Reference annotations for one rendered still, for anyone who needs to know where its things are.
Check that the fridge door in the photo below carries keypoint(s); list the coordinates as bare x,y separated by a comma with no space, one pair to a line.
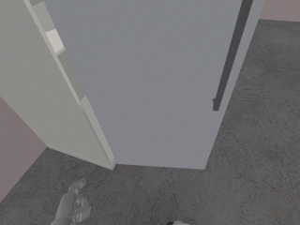
150,70

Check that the left robot hand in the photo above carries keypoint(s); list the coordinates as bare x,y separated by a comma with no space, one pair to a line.
68,205

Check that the handle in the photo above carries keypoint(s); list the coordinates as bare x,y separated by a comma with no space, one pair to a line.
236,38

